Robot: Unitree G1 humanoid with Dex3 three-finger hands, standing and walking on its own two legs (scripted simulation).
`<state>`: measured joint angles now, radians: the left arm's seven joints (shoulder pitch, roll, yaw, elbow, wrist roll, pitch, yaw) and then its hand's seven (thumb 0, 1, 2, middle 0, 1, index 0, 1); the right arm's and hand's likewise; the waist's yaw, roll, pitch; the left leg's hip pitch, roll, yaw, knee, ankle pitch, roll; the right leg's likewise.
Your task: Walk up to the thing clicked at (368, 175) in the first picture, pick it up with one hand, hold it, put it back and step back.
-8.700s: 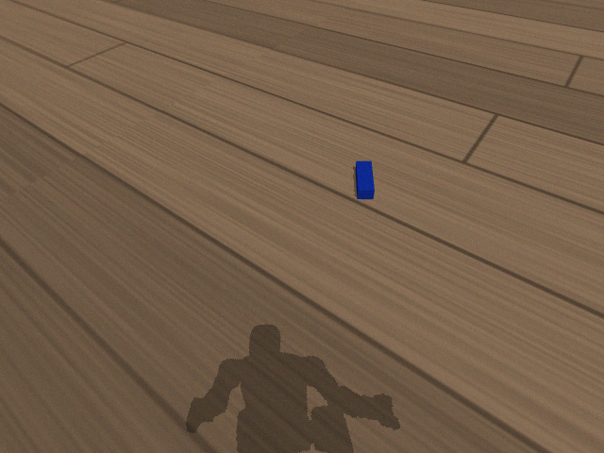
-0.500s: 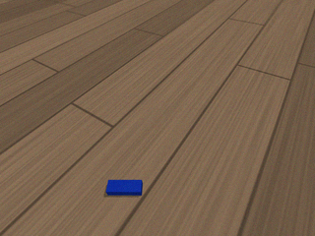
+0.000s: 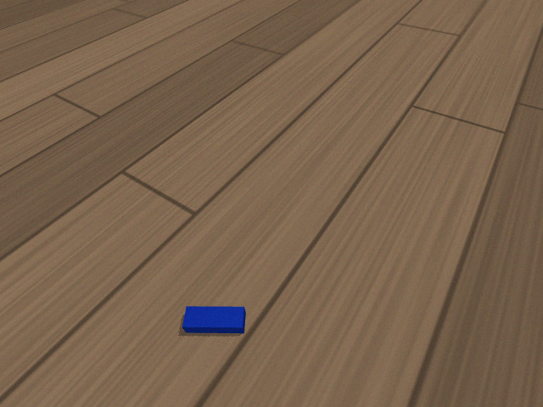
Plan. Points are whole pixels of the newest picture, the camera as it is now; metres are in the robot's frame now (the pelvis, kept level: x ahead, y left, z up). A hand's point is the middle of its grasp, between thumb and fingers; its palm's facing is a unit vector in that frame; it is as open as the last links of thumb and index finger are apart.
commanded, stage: stand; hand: left
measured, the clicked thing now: (215, 319) +0.54 +0.27 -0.75
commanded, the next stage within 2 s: walk up in 1.12 s
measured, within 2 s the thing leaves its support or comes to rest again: neither
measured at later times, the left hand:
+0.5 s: hand out of the picture +0.08 +0.26 -0.16, palm faces -0.03 -0.94 -0.34, open 7.4 cm
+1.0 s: hand out of the picture +0.07 +0.26 -0.16, palm faces -0.02 -0.94 -0.34, open 7.4 cm
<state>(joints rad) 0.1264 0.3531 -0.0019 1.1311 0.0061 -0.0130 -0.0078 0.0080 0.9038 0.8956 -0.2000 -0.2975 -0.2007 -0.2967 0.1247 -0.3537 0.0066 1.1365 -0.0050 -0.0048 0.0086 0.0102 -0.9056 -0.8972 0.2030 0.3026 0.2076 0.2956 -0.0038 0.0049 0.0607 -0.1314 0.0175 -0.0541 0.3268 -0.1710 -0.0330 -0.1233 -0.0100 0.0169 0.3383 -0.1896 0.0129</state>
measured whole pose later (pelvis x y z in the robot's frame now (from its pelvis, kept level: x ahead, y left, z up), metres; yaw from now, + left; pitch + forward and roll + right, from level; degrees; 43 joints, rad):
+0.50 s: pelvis +0.01 +0.00 +0.00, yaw +0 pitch -2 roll +0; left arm 0.11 0.35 0.00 1.13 0.01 -0.01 0.00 0.01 0.90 0.90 -0.20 -0.30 -0.20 -0.30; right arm 0.10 -0.35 0.01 1.11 0.00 -0.01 0.00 0.01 -0.91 -0.90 0.20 0.30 0.21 0.30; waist 0.00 0.00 0.06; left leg -0.11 0.02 -0.05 0.33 -0.18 -0.03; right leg -0.10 -0.01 0.02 0.32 -0.19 0.02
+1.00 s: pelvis +0.00 +0.01 +0.00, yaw +0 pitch -2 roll +0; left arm 0.13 0.36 0.00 1.12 0.01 -0.01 0.00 0.01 0.90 0.90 -0.20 -0.30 -0.20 -0.30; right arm 0.12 -0.35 0.01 1.11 0.00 0.00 0.00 0.01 -0.91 -0.90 0.20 0.30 0.21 0.30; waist 0.00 0.00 0.06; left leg -0.11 0.01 -0.05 0.32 -0.17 -0.02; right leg -0.09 -0.02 0.02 0.32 -0.18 0.02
